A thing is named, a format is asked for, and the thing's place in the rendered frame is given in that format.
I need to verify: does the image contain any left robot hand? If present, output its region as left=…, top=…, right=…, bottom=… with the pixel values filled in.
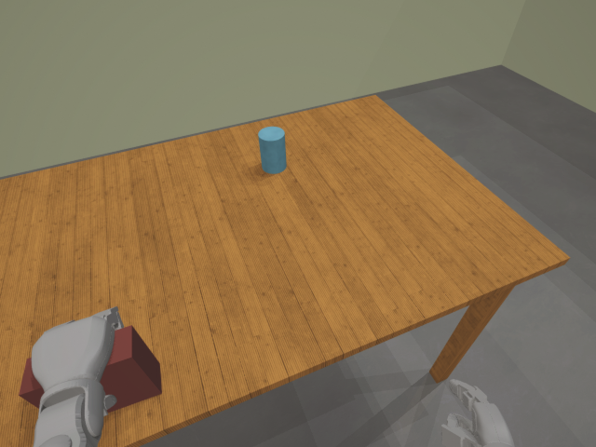
left=32, top=306, right=124, bottom=416

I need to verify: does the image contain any right robot hand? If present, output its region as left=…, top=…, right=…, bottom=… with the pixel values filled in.
left=441, top=379, right=515, bottom=447

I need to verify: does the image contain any table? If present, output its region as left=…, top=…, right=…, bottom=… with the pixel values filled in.
left=0, top=95, right=570, bottom=447

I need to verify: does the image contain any robot left forearm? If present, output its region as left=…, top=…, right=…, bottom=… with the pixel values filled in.
left=33, top=379, right=103, bottom=447

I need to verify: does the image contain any sponge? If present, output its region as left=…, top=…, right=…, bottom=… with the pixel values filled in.
left=19, top=325, right=162, bottom=413

